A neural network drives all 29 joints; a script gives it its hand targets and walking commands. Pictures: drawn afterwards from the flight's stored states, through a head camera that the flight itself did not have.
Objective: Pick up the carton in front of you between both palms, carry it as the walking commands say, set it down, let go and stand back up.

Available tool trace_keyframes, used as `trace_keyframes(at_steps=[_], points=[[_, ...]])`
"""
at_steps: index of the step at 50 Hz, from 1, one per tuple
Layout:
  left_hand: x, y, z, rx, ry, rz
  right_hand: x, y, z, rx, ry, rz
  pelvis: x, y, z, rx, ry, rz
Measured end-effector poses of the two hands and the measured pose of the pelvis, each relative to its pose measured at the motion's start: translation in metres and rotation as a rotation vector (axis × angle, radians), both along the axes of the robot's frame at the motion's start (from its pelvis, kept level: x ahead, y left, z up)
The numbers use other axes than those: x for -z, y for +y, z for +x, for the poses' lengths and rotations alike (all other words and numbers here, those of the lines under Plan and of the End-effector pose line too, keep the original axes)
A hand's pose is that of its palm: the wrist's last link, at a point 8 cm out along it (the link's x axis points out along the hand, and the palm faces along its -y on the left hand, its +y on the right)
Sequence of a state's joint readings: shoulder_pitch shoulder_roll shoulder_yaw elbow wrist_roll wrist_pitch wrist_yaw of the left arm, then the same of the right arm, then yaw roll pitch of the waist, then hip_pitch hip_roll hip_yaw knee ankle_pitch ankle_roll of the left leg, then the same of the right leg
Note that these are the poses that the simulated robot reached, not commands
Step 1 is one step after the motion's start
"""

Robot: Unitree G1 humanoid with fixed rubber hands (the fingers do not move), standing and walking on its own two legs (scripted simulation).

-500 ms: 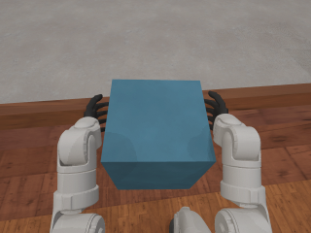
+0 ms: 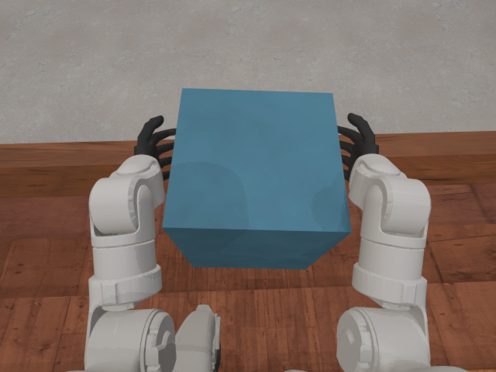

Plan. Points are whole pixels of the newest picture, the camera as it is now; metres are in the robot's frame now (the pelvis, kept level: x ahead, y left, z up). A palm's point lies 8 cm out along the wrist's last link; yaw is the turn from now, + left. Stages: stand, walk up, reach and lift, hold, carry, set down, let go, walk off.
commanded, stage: carry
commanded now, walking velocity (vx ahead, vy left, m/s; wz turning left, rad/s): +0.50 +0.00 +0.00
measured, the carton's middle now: (252, 192) +0.37 +0.02 +0.03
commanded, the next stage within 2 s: none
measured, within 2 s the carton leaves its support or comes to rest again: neither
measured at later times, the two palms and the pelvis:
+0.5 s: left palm (185, 103) +0.70 +0.20 -0.10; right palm (302, 110) +0.68 -0.10 -0.09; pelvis +0.33 +0.08 -0.16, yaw -1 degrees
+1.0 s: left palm (183, 58) +1.03 +0.28 -0.22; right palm (268, 58) +1.05 -0.02 -0.22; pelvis +0.69 +0.10 -0.31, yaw +0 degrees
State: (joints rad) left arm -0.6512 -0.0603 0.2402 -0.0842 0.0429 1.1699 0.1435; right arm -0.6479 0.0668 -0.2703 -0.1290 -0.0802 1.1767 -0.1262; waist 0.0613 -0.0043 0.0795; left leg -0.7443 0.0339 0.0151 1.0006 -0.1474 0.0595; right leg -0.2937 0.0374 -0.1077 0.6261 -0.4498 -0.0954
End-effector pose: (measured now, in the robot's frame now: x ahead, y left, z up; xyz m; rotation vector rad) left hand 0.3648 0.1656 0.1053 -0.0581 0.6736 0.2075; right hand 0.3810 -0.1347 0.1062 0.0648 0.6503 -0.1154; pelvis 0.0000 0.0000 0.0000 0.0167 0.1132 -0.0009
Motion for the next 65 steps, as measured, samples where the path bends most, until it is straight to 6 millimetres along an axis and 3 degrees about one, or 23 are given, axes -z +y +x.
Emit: trace_keyframes(at_steps=[4, 7, 11, 14, 17, 20, 28, 33, 38, 44, 50, 54, 58, 62, 65], points=[[0.003, 0.012, 0.056, 0.016, -0.033, 0.021, 0.002, 0.012, 0.055, -0.008, -0.036, -0.019, 0.022, 0.011, 0.060, 0.015, -0.018, -0.026], [0.017, 0.025, 0.103, 0.034, -0.044, 0.041, 0.016, 0.025, 0.102, -0.014, -0.048, -0.036, 0.053, 0.023, 0.112, 0.019, -0.046, -0.056], [0.056, 0.023, 0.179, 0.130, -0.057, 0.031, 0.045, 0.024, 0.153, 0.036, -0.057, -0.116, 0.112, 0.040, 0.181, 0.009, -0.100, -0.061], [0.096, 0.015, 0.222, 0.189, 0.008, 0.045, 0.088, 0.017, 0.182, 0.057, 0.011, -0.100, 0.141, 0.054, 0.214, 0.008, -0.095, -0.051], [0.137, 0.015, 0.250, 0.203, 0.115, 0.052, 0.133, 0.017, 0.206, 0.075, 0.117, -0.068, 0.150, 0.066, 0.242, 0.020, -0.084, -0.040], [0.170, 0.021, 0.278, 0.191, 0.181, 0.034, 0.165, 0.023, 0.234, 0.087, 0.182, -0.049, 0.153, 0.074, 0.271, 0.022, -0.066, -0.042], [0.220, 0.040, 0.367, 0.134, 0.148, -0.030, 0.209, 0.043, 0.335, 0.079, 0.149, -0.041, 0.169, 0.081, 0.369, -0.011, -0.029, -0.048], [0.239, 0.045, 0.439, 0.106, 0.035, -0.033, 0.226, 0.048, 0.415, 0.058, 0.036, -0.040, 0.209, 0.079, 0.454, -0.030, -0.068, -0.016], [0.263, 0.083, 0.501, 0.010, -0.058, 0.030, 0.251, 0.087, 0.514, -0.080, -0.065, -0.056, 0.270, 0.074, 0.530, -0.018, -0.095, -0.028], [0.307, 0.109, 0.564, -0.025, 0.079, 0.004, 0.297, 0.114, 0.587, -0.124, 0.071, -0.077, 0.289, 0.074, 0.607, -0.027, -0.088, -0.032], [0.322, 0.115, 0.660, 0.022, 0.088, 0.077, 0.331, 0.118, 0.670, -0.092, 0.076, -0.026, 0.313, 0.097, 0.689, -0.007, -0.065, -0.018], [0.336, 0.122, 0.737, 0.048, 0.024, 0.086, 0.350, 0.124, 0.735, -0.062, 0.013, -0.023, 0.350, 0.116, 0.757, 0.006, -0.065, -0.040], [0.374, 0.117, 0.811, 0.112, 0.003, 0.056, 0.381, 0.118, 0.789, -0.007, -0.001, -0.066, 0.393, 0.130, 0.816, -0.007, -0.073, -0.008], [0.416, 0.105, 0.859, 0.156, 0.097, 0.041, 0.419, 0.106, 0.823, 0.047, 0.098, -0.061, 0.405, 0.141, 0.868, -0.008, -0.071, -0.009], [0.439, 0.099, 0.896, 0.171, 0.138, 0.023, 0.437, 0.101, 0.856, 0.073, 0.140, -0.059, 0.409, 0.144, 0.906, -0.003, -0.060, -0.015]])
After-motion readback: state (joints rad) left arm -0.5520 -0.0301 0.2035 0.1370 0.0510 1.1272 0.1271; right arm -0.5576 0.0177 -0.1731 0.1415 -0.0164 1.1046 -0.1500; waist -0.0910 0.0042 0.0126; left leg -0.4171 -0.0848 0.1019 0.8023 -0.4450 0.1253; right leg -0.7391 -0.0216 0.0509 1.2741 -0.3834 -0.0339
